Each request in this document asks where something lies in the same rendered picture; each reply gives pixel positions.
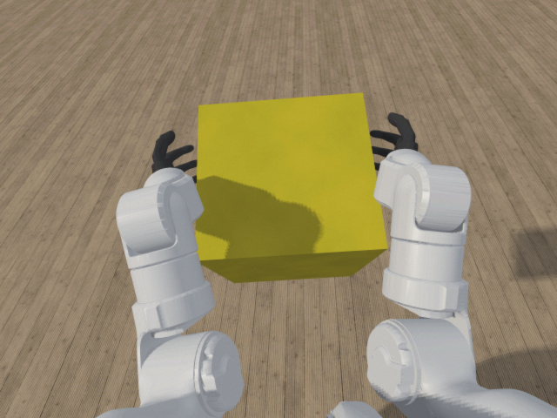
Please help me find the robot left forearm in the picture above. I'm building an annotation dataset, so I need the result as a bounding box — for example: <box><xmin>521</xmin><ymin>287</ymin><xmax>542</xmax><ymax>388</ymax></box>
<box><xmin>116</xmin><ymin>168</ymin><xmax>215</xmax><ymax>397</ymax></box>

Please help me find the carton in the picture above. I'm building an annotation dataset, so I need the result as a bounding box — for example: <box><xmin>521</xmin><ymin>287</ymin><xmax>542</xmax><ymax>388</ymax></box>
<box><xmin>195</xmin><ymin>92</ymin><xmax>388</xmax><ymax>283</ymax></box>

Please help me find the robot right hand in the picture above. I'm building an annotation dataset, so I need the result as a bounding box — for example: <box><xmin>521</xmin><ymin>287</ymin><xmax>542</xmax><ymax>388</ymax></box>
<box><xmin>370</xmin><ymin>112</ymin><xmax>418</xmax><ymax>171</ymax></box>

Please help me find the robot right upper arm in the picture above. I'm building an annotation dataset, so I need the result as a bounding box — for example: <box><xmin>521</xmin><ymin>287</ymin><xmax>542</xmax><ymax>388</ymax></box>
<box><xmin>366</xmin><ymin>319</ymin><xmax>557</xmax><ymax>418</ymax></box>

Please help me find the robot left hand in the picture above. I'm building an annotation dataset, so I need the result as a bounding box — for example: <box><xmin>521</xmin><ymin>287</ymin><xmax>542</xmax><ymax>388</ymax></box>
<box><xmin>151</xmin><ymin>131</ymin><xmax>198</xmax><ymax>183</ymax></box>

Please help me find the robot left upper arm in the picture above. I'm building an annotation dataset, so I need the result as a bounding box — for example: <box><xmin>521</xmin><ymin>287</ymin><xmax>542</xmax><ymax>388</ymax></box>
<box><xmin>96</xmin><ymin>330</ymin><xmax>244</xmax><ymax>418</ymax></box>

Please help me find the robot right forearm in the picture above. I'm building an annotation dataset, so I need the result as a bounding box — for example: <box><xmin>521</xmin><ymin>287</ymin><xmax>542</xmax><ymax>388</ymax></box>
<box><xmin>373</xmin><ymin>149</ymin><xmax>476</xmax><ymax>368</ymax></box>

